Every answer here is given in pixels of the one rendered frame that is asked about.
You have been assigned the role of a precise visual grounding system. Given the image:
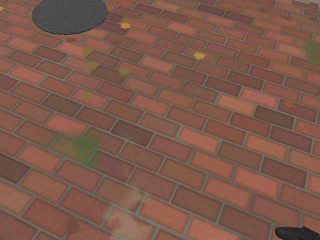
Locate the robot right hand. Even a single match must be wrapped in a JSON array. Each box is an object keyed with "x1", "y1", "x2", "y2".
[{"x1": 275, "y1": 226, "x2": 320, "y2": 240}]

